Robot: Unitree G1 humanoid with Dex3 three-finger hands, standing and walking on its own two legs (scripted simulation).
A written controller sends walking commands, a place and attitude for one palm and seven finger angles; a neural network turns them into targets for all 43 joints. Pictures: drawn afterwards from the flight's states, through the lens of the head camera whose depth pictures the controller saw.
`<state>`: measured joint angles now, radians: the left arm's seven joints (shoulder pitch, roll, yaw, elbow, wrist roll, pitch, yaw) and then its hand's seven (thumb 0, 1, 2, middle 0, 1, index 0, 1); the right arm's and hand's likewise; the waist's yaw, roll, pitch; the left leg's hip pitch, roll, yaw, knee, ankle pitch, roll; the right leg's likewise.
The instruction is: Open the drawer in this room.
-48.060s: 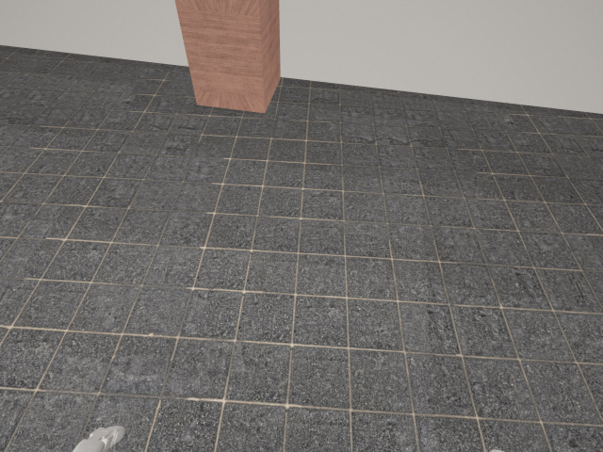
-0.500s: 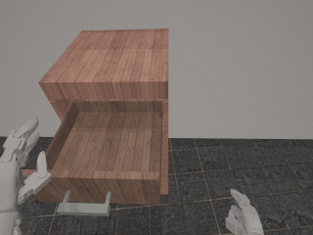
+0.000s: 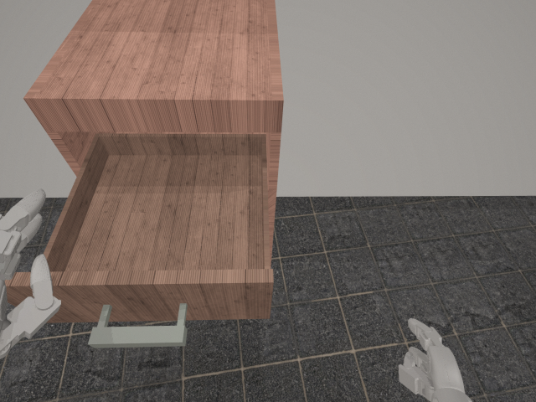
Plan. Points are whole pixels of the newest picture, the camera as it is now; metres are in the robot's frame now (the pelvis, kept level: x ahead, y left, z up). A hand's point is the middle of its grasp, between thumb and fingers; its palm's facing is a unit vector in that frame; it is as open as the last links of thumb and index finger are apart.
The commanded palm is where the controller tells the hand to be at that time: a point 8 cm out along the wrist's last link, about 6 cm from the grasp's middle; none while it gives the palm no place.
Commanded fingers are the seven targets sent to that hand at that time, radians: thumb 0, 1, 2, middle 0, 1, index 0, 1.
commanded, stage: step back with the hand held close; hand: left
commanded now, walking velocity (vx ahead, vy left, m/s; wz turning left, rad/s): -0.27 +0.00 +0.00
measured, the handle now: (142, 323) +0.23 +0.20 -0.04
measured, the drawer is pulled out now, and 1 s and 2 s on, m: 0.30 0.30 0.30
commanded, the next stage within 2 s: stop stepping back and stand still in 0.94 s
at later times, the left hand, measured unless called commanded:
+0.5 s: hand out of the picture +0.13 +0.25 +0.15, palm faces +0.39 -0.82 -0.42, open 7.4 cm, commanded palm +0.05 +0.29 +0.18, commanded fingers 0.00 0.90 0.90 -0.20 -0.30 -0.20 -0.30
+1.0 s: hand out of the picture +0.01 +0.19 +0.15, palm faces +0.28 -0.80 -0.53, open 7.4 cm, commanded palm -0.05 +0.23 +0.18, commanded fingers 0.00 0.90 0.90 -0.20 -0.30 -0.20 -0.30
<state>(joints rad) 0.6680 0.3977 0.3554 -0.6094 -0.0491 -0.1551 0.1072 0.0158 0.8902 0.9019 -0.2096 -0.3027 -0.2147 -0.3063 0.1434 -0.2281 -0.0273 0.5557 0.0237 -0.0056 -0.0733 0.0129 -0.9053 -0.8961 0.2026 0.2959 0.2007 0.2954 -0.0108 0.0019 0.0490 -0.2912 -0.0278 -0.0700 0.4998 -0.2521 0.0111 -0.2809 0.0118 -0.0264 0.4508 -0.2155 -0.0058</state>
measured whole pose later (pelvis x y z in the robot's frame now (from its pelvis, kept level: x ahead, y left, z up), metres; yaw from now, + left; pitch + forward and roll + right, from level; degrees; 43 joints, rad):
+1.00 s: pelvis -0.18 -0.05 +0.00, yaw +0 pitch +5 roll +2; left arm 0.72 0.41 0.40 -0.63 -0.04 -0.19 0.13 0.01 0.89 0.90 -0.21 -0.30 -0.22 -0.31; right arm 0.11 -0.21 -0.01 0.57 0.02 -0.01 -0.09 0.01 -0.90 -0.90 0.20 0.30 0.20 0.30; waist -0.03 -0.06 0.00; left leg -0.44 -0.02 0.01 0.89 -0.49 -0.03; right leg -0.35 -0.02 -0.06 0.46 -0.20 -0.04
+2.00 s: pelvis -0.35 -0.14 +0.00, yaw +4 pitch +0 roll +3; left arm 0.66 0.31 0.30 -0.52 -0.02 -0.21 0.13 0.02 0.89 0.90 -0.21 -0.30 -0.21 -0.31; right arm 0.24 -0.21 -0.01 0.63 0.01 -0.06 -0.05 0.01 -0.90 -0.90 0.20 0.30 0.20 0.30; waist -0.02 -0.03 -0.02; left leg -0.40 -0.01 0.06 0.82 -0.32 0.03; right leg -0.29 0.00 -0.12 0.41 -0.14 -0.09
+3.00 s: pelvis -0.34 -0.11 +0.00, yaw +3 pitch -2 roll +0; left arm 0.26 0.15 0.01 1.11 0.01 0.01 0.03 0.00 0.91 0.90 -0.20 -0.30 -0.20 -0.30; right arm 0.34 -0.10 0.02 1.09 -0.01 0.02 -0.03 0.00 -0.91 -0.90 0.20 0.30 0.20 0.30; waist 0.00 0.03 0.05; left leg -0.14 0.00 0.04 0.41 -0.24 0.01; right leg -0.21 0.03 -0.08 0.38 -0.14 -0.06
